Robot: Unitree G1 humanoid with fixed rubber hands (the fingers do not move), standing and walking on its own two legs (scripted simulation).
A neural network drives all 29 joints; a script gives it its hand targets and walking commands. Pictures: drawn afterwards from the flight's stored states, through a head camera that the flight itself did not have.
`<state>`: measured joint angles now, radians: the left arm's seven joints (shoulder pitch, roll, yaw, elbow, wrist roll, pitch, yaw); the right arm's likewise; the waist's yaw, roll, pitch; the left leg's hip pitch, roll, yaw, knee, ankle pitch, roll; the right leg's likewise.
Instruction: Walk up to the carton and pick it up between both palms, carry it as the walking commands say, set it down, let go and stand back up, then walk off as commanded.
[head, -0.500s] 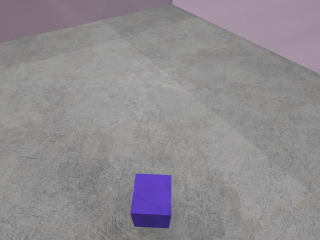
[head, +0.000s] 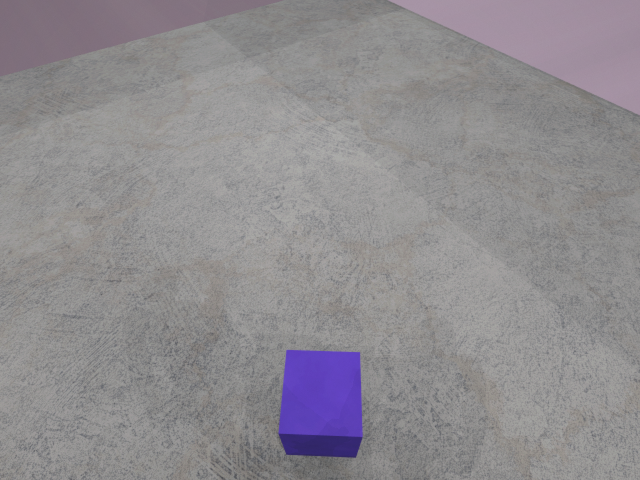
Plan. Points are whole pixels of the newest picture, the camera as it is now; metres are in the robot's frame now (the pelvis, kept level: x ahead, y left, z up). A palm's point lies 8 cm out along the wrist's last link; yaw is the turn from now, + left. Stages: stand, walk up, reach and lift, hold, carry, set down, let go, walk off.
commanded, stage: walk up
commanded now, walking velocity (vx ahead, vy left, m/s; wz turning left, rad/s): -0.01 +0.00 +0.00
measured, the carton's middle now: (322, 405) +0.40 +0.02 -0.65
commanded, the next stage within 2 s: stand in 0.38 s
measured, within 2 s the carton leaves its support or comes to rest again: neither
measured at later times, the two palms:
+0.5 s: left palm out of the picture +0.01 +0.21 -0.14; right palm out of the picture +0.03 -0.24 -0.14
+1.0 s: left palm out of the picture -0.02 +0.19 -0.14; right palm out of the picture -0.02 -0.25 -0.14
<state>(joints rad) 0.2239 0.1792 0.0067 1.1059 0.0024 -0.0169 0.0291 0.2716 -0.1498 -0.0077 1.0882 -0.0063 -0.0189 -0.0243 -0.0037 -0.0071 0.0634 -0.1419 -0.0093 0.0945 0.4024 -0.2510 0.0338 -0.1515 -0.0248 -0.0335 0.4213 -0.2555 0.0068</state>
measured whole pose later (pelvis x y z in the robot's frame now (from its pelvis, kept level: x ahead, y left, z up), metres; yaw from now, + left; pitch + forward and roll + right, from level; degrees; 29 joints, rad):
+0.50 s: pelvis +0.02 -0.01 +0.00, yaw +1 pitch -1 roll +0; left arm 0.26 0.16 0.01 1.17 0.00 -0.02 0.04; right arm 0.25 -0.17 -0.01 1.14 0.00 -0.01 -0.03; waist 0.00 0.00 0.03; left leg -0.08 0.01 0.08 0.34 -0.25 0.01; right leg -0.07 0.00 -0.05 0.34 -0.25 -0.01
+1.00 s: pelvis +0.00 -0.03 +0.00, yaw +1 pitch -1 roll +0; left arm 0.28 0.15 0.00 1.17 0.00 -0.02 0.04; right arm 0.29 -0.15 0.00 1.17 -0.01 -0.01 -0.04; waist 0.00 0.01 0.04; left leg -0.11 0.03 0.07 0.35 -0.22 -0.01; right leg -0.10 0.02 -0.06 0.34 -0.23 -0.03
